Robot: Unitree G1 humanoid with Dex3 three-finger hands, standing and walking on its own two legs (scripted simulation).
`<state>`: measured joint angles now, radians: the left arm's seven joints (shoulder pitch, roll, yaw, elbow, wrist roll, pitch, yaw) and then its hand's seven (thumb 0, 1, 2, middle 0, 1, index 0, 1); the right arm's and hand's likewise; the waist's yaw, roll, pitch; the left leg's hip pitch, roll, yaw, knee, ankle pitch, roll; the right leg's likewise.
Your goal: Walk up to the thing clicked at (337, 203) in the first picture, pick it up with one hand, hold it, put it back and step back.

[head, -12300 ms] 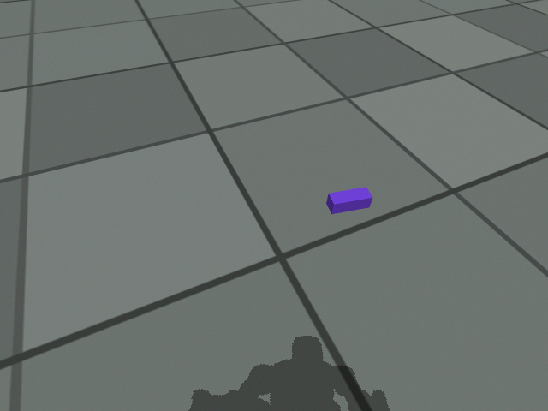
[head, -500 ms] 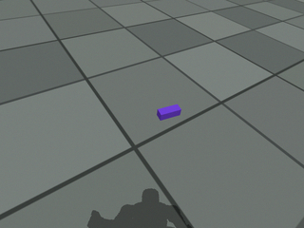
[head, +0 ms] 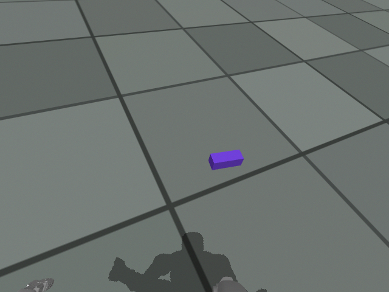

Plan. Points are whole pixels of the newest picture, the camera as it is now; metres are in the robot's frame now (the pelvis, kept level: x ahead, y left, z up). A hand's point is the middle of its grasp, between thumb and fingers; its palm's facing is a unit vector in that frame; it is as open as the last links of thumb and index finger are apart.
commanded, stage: walk up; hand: left
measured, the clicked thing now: (225, 159) +1.01 -0.29 -0.72
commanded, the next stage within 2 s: none
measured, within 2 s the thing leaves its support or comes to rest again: neither
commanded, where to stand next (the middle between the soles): +0.70 -0.62 m, yaw +16 degrees
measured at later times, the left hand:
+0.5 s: hand (118, 272) +0.21 +0.16 -0.17, palm faces +0.11 -0.94 -0.32, open 7.4 cm
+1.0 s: hand (191, 211) +0.36 -0.01 -0.14, palm faces +0.19 -0.91 -0.36, open 7.4 cm
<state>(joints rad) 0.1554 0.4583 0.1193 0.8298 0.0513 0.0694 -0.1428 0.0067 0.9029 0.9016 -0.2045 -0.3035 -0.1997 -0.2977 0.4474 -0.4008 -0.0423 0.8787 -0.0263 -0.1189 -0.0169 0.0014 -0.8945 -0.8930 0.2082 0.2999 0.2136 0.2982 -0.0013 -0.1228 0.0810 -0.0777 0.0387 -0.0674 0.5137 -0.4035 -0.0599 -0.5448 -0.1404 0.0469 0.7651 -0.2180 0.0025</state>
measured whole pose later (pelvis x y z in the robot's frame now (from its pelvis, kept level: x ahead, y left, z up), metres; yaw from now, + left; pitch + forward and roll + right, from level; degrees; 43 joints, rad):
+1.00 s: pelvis +0.35 -0.30 -0.01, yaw +12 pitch -2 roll +0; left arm 0.27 0.42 0.10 0.76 0.05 0.04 -0.09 0.00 0.90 0.90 -0.21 -0.30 -0.20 -0.30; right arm 0.31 -0.49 -0.05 0.94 -0.01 -0.09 -0.07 0.00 -0.90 -0.89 0.20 0.30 0.21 0.30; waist 0.05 -0.01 0.06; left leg -0.54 0.06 0.07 1.04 -0.49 0.04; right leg -0.36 -0.06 -0.08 0.76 -0.37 -0.03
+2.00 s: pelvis +0.58 -0.62 -0.01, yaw +13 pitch -2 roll +1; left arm 0.28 0.45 0.08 0.78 0.05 0.08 -0.08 0.01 0.90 0.90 -0.21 -0.30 -0.20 -0.30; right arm 0.34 -0.41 -0.04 0.91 -0.03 -0.10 -0.08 0.00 -0.90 -0.89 0.21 0.30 0.21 0.30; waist 0.01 -0.13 0.11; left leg -0.37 0.06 0.11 0.70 -0.28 0.02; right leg -0.55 -0.04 0.10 1.15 -0.41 -0.01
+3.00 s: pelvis +0.64 -0.65 +0.00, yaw +18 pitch -3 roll -1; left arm 0.12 0.41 0.00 1.04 0.00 -0.04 0.01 0.00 0.90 0.90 -0.21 -0.30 -0.20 -0.30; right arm 0.10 -0.36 -0.01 1.06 -0.01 0.01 0.03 0.00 -0.90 -0.89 0.20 0.30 0.21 0.30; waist 0.02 -0.01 0.10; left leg -0.29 0.02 0.01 0.68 -0.35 0.02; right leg -0.28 -0.04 0.01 0.62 -0.29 0.04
